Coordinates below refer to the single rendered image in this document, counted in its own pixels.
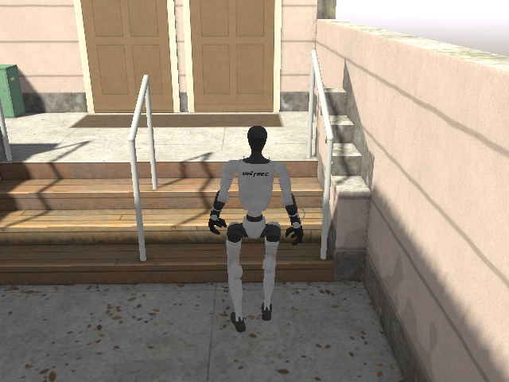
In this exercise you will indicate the robot left upper arm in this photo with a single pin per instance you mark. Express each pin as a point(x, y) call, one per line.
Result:
point(226, 180)

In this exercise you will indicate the right robot shin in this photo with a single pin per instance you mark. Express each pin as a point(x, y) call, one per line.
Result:
point(268, 285)

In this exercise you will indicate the robot right hand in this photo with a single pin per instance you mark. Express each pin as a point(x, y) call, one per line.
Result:
point(297, 232)

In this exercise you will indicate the robot left thigh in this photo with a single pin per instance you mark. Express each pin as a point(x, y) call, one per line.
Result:
point(233, 242)

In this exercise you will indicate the robot right forearm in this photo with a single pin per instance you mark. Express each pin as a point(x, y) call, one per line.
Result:
point(293, 214)

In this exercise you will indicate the robot right upper arm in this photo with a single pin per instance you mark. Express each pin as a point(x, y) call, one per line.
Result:
point(284, 182)

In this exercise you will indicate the robot left forearm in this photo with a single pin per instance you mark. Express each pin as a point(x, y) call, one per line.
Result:
point(216, 208)

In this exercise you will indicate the robot left hand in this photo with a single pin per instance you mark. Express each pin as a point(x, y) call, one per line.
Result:
point(219, 222)

